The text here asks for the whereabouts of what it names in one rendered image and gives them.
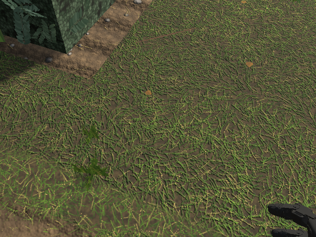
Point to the robot right hand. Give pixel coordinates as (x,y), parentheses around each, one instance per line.
(299,214)

